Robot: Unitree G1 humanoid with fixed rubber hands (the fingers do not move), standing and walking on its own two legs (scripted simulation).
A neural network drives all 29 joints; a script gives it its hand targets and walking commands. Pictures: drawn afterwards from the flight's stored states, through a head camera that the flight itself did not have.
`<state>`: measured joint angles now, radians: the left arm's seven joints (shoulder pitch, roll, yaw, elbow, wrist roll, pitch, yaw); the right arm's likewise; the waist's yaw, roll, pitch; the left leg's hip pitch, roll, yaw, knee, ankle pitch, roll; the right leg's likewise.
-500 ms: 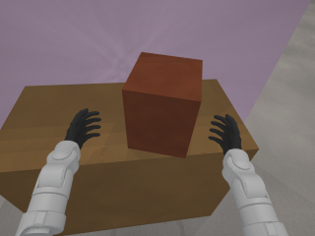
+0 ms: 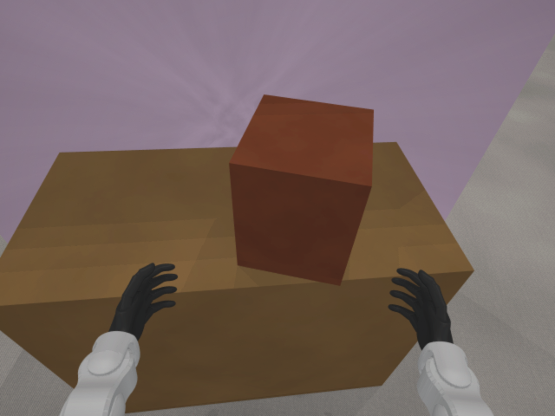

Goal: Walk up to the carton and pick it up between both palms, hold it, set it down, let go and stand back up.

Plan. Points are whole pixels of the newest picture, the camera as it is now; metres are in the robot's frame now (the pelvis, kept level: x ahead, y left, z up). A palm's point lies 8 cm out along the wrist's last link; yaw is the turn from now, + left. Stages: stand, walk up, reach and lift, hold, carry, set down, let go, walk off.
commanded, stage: set down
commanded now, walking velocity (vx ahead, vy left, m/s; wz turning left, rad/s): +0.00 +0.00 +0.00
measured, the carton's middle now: (302, 191) +0.49 -0.01 +0.05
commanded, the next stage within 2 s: let go in 1.12 s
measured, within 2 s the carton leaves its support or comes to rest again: neither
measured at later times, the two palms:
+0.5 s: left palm (137, 357) +0.20 +0.23 -0.02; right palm (432, 362) +0.22 -0.20 -0.03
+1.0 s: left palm (164, 394) +0.17 +0.19 -0.07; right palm (454, 390) +0.19 -0.25 -0.07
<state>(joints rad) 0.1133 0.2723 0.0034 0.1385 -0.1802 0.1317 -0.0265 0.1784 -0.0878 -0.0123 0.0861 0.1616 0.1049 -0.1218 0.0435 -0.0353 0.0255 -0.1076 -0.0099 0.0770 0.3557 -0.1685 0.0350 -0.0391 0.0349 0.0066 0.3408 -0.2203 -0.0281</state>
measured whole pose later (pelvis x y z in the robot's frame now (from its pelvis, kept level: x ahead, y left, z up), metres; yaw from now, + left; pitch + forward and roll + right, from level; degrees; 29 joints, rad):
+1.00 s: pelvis +0.03 -0.05 +0.00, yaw +2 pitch -3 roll +2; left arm 0.23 0.22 -0.01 0.51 -0.03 0.07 -0.05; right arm 0.22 -0.16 0.03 0.62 0.04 -0.14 -0.04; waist 0.03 -0.03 0.03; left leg -0.08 0.01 0.04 0.33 -0.18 -0.02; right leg -0.03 0.06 -0.03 0.36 -0.27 -0.08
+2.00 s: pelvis +0.00 -0.02 -0.01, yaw +6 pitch +0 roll -1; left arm 0.29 0.21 0.04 0.66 0.05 0.01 0.01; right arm 0.28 -0.18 -0.04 0.78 -0.05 -0.01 0.03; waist 0.01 0.01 -0.01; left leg -0.33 -0.01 -0.03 0.56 -0.24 0.01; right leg -0.22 0.04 -0.10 0.53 -0.32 -0.07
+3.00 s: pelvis +0.01 -0.04 -0.01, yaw +8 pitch -2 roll +0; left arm 0.33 0.13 0.06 1.05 0.02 0.00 0.05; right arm 0.28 -0.13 -0.03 1.05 -0.03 0.01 -0.04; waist 0.01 0.00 0.03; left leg -0.24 -0.03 -0.07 0.49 -0.22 -0.01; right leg -0.11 0.03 -0.15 0.46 -0.32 -0.08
